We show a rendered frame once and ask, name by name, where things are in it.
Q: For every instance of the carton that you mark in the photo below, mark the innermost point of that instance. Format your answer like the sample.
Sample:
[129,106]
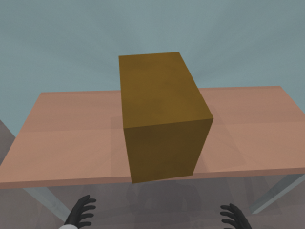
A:
[165,118]

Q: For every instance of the table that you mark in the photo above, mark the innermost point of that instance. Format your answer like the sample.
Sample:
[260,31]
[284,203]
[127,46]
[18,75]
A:
[77,138]

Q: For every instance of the right robot hand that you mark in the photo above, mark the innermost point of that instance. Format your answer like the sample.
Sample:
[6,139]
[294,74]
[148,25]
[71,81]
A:
[239,222]

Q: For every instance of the left robot hand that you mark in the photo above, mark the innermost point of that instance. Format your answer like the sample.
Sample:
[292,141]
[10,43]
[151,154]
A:
[76,215]

